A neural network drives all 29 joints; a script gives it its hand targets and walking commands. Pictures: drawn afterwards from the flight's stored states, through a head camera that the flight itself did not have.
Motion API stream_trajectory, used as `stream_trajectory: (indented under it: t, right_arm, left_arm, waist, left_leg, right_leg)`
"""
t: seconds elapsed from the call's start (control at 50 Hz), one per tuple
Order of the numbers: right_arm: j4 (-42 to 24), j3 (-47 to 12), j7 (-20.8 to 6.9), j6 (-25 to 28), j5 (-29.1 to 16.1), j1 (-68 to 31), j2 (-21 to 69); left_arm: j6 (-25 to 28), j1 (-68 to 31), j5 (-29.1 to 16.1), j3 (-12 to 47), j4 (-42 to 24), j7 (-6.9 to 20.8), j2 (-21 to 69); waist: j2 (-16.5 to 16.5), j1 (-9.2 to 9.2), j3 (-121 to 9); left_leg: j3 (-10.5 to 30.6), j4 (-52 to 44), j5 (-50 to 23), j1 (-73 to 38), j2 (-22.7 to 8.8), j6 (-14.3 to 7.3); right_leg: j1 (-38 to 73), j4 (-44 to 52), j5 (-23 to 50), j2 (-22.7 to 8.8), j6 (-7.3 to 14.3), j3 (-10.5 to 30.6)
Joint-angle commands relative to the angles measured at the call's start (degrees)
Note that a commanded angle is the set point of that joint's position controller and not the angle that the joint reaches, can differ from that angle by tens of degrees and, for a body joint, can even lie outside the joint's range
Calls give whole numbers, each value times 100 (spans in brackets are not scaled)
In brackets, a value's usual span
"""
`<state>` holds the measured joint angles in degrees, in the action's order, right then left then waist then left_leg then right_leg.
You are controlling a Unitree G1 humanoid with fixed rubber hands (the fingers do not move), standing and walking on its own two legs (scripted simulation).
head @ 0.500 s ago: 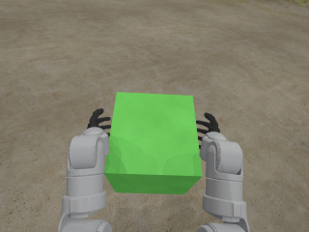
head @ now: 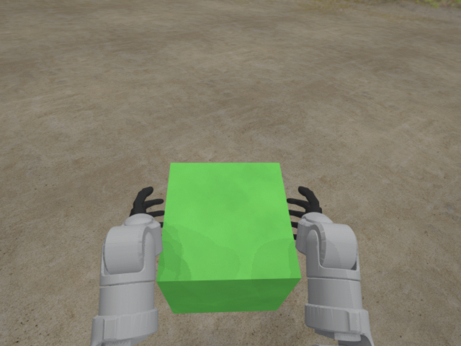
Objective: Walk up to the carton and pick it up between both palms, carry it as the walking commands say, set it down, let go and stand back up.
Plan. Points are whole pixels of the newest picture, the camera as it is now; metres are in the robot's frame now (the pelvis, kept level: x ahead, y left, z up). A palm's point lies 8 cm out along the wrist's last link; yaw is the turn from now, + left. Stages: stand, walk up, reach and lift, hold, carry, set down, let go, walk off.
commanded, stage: carry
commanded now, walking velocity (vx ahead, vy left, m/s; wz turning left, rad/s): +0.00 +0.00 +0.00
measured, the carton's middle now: (225, 239) +0.33 +0.00 +0.02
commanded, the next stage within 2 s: none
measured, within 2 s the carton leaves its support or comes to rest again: neither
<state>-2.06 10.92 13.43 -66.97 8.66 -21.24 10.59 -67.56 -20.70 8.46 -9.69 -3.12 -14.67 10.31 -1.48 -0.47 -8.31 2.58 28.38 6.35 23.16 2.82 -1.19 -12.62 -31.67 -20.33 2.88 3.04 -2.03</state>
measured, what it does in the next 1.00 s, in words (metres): stands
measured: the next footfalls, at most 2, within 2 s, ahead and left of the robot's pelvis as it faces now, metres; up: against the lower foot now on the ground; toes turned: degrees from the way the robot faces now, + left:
none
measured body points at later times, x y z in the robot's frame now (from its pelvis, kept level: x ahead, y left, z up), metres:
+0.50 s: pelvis -0.01 -0.01 +0.00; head -0.02 +0.00 +0.45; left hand +0.31 +0.13 +0.08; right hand +0.31 -0.16 +0.08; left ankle +0.09 +0.10 -0.73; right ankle -0.04 -0.08 -0.73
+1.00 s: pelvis +0.00 +0.00 +0.00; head -0.03 +0.01 +0.45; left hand +0.31 +0.14 +0.10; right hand +0.30 -0.15 +0.10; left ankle +0.09 +0.10 -0.73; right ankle -0.04 -0.08 -0.73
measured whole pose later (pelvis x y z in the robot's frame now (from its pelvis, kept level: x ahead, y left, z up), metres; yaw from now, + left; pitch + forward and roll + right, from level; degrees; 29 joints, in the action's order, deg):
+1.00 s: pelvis +0.00 +0.00 +0.00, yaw -1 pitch +1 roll -1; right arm -4.8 9.2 13.3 -60.9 7.3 -19.1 9.8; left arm -60.5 -19.1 8.4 -8.0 -4.3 -12.9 9.8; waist -0.2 -0.3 -5.1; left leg 2.1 31.8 11.2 24.0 1.9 -1.7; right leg -12.3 -31.6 -20.3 3.8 3.5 -1.5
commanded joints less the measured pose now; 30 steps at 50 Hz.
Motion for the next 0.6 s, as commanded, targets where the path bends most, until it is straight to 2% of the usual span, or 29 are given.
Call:
stream_trajectory:
  t: [0.0, 0.02, 0.04, 0.06, 0.08, 0.1, 0.12, 0.14, 0.16, 0.18, 0.2, 0.22, 0.24, 0.26, 0.28, 0.3, 0.32, 0.34, 0.36, 0.38, 0.42, 0.44, 0.46, 0.48, 0.5, 0.52, 0.54, 0.56, 0.58]
  right_arm:
    - [-175, -3209, -1421, 208, -1942, -3894, 5368]
    - [225, -3043, -1421, 139, -1688, -3010, 5052]
    - [276, -3026, -1460, 224, -1552, -2838, 4988]
    - [-77, -3160, -1402, 226, -1735, -3540, 4980]
    - [245, -3063, -1449, 240, -1544, -3256, 4955]
    - [835, -2981, -1609, 264, -1323, -1925, 5096]
    - [-305, -3479, -1487, 525, -1930, -3936, 5443]
    - [50, -3335, -1500, 474, -1784, -3737, 5486]
    - [-1525, -3763, -1304, 442, -2509, -5070, 5682]
    - [-1420, -3555, -1184, 366, -2487, -5290, 5595]
    - [-139, -3236, -1356, 271, -1820, -3403, 5469]
    - [-1220, -3700, -1265, 383, -2360, -4258, 5832]
    - [-56, -3192, -1313, 343, -1933, -3698, 5410]
    - [518, -3014, -1437, 275, -1571, -2643, 5186]
    - [770, -2797, -1479, 297, -1458, -2558, 4990]
    - [846, -2835, -1572, 352, -1351, -1863, 4997]
    - [375, -3146, -1527, 425, -1696, -3121, 5157]
    - [1648, -2546, -1628, 468, -1231, -2409, 4766]
    - [861, -3028, -1696, 539, -1557, -2689, 5182]
    - [-682, -3678, -1557, 650, -2364, -4700, 5663]
    - [-1317, -3847, -1480, 552, -2542, -4815, 5879]
    - [278, -3258, -1654, 513, -1739, -2843, 5713]
    - [-1502, -3856, -1452, 720, -2614, -4854, 5883]
    - [-1092, -3617, -1385, 579, -2393, -4652, 5659]
    - [917, -2392, -1357, 833, -1558, -4627, 4336]
    - [2928, -1354, -1601, 962, -312, -2617, 3657]
    - [917, -3365, -1679, 921, -1581, -2020, 5469]
    - [1889, -2424, -1807, 1028, -852, -1114, 4772]
    - [-121, -3405, -1705, 1040, -1735, -2572, 5536]
  left_arm:
    - [328, -4056, -1899, 2965, -142, 1415, 5272]
    - [205, -2538, -1509, 2593, 910, 1428, 5107]
    - [265, -2544, -1570, 2739, 903, 1529, 5106]
    - [283, -3049, -1698, 2811, 741, 1473, 5130]
    - [330, -3129, -1708, 2864, 823, 1562, 5133]
    - [368, -1861, -1459, 2616, 1287, 1688, 5084]
    - [620, -3872, -2015, 3065, 237, 1634, 5450]
    - [622, -3943, -2022, 3069, 297, 1665, 5453]
    - [607, -5090, -2533, 3511, -1267, 1498, 5658]
    - [532, -5373, -2613, 3468, -1192, 1396, 5658]
    - [416, -3590, -1982, 3177, 98, 1539, 5583]
    - [503, -4027, -2300, 3313, -835, 1481, 5892]
    - [505, -3610, -1873, 2964, 206, 1477, 5384]
    - [457, -2838, -1626, 2982, 553, 1522, 5253]
    - [482, -3106, -1675, 2997, 605, 1543, 5079]
    - [501, -2216, -1539, 2954, 780, 1649, 5113]
    - [574, -3233, -1713, 3109, 368, 1645, 5139]
    - [648, -2843, -1357, 2636, 1405, 1677, 4709]
    - [682, -2959, -1590, 2936, 821, 1739, 5106]
    - [790, -4770, -2177, 3386, -706, 1603, 5459]
    - [646, -4464, -2295, 3471, -890, 1585, 5859]
    - [673, -3286, -1831, 3226, 136, 1747, 5677]
    - [830, -5167, -2423, 3500, -1077, 1573, 5925]
    - [660, -4232, -2199, 3291, -477, 1507, 5793]
    - [892, -4136, -1368, 2142, 1534, 1483, 4548]
    - [1023, -2125, -363, 1193, 3544, 1730, 3785]
    - [1010, -2028, -1645, 3167, 1534, 1800, 5498]
    - [1141, -1501, -1140, 2454, 1942, 1900, 4857]
    - [1113, -2804, -1954, 3499, -69, 1842, 5653]
  waist:
    - [139, 82, -1118]
    - [163, 122, -944]
    - [266, 123, -1255]
    - [-105, 98, -1188]
    - [-136, 88, -1304]
    - [-173, 127, -1485]
    - [-416, 88, -1470]
    - [-297, 90, -1305]
    - [-431, 28, -1157]
    - [-150, 25, -1335]
    - [-92, 69, -1287]
    - [-149, 78, -1414]
    - [97, 91, -1363]
    - [194, 93, -1325]
    - [564, 73, -1646]
    - [592, 93, -1911]
    - [290, 58, -1942]
    - [332, 118, -1969]
    - [247, 132, -1808]
    - [61, 139, -1688]
    - [-26, 91, -1626]
    - [301, 65, -1572]
    - [71, 50, -1597]
    - [39, 55, -1367]
    - [303, 71, -1655]
    - [294, 91, -1720]
    - [285, 74, -1680]
    - [398, 83, -1702]
    - [574, 58, -1648]
  left_leg:
    - [711, -183, 227, -993, -601, -108]
    - [703, -240, 620, -840, -558, -80]
    - [723, -206, 447, -1047, -624, -110]
    - [574, -51, 262, -921, -545, -83]
    - [563, -45, 69, -994, -617, -84]
    - [603, 6, 25, -1045, -588, -74]
    - [563, 76, -319, -942, -659, -85]
    - [523, 131, -294, -860, -643, -72]
    - [437, 109, -277, -613, -655, -106]
    - [294, 181, -392, -750, -584, -110]
    - [344, 94, -297, -800, -626, -100]
    - [301, 206, -430, -739, -599, -82]
    - [299, 90, -18, -805, -545, -160]
    - [368, 68, -339, -828, -629, -129]
    - [493, 6, -908, -1183, -682, -135]
    - [463, 96, -1196, -1185, -707, -197]
    - [392, 234, -1759, -1050, -765, -214]
    - [476, 289, -1838, -1058, -744, -281]
    - [469, 303, -1779, -966, -731, -218]
    - [437, 353, -1211, -867, -691, -246]
    - [335, 202, -675, -816, -615, -228]
    - [509, 2, -701, -956, -693, -199]
    - [524, -110, -112, -989, -677, -192]
    - [595, -136, -30, -979, -692, -179]
    - [725, -251, -186, -1230, -754, -197]
    - [774, -304, 204, -1307, -766, -175]
    - [753, -374, 148, -1262, -797, -192]
    - [953, -575, 281, -1266, -811, -185]
    - [846, -491, -188, -1287, -824, -223]
  right_leg:
    - [-516, 842, 471, -787, -67, 834]
    - [-610, 983, -126, -798, -2, 929]
    - [-474, 971, 188, -818, 24, 1003]
    - [-521, 1147, 422, -941, 61, 1162]
    - [-370, 1015, 850, -904, 118, 1100]
    - [-118, 914, 1331, -848, 86, 1015]
    - [81, 769, 2249, -853, 0, 891]
    - [123, 716, 2452, -878, -44, 909]
    - [133, 730, 2390, -946, -131, 809]
    - [72, 651, 2478, -927, -75, 780]
    - [21, 646, 2334, -930, -119, 833]
    - [231, 571, 2707, -1013, -144, 788]
    - [-33, 786, 1922, -1034, -109, 950]
    - [-79, 697, 1978, -970, -89, 940]
    - [120, 397, 1938, -777, -20, 726]
    - [266, 423, 2193, -782, -107, 761]
    - [512, 308, 2936, -791, -166, 665]
    - [567, 247, 3058, -812, -187, 726]
    - [569, 286, 3223, -798, -204, 712]
    - [566, 374, 3249, -847, -185, 739]
    - [374, 487, 2610, -899, -90, 786]
    - [176, 442, 1926, -720, -35, 736]
    - [49, 625, 1005, -702, -35, 738]
    - [-225, 747, 507, -702, -6, 803]
    - [-196, 601, 238, -631, 17, 744]
    - [-191, 667, 71, -571, -10, 733]
    - [-86, 685, 302, -569, -23, 705]
    - [-62, 474, 165, -469, 50, 722]
    - [-31, 486, 459, -498, 51, 708]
